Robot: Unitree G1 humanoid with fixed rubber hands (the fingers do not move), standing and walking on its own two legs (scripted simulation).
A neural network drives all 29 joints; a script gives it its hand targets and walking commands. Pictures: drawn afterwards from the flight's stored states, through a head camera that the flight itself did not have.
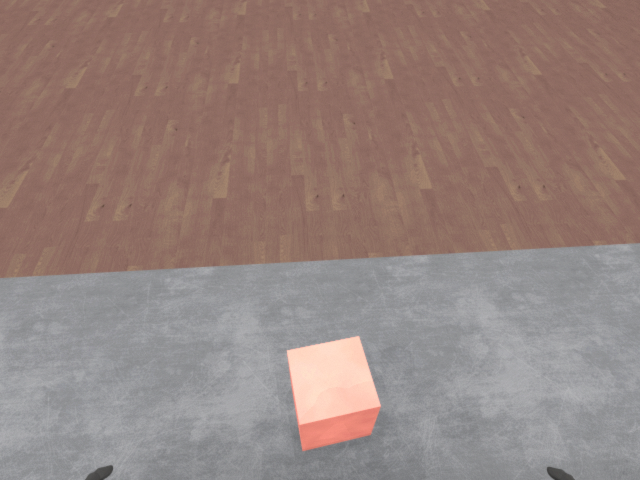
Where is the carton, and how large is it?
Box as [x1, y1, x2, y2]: [287, 336, 380, 450]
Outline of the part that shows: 358,336 287,350 291,385 302,450 367,435 371,432 380,405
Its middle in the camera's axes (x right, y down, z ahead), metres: +0.03 +0.45 +1.12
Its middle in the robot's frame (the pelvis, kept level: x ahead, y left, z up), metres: +0.47 -0.02 -0.66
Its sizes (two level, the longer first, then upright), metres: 0.210 0.200 0.250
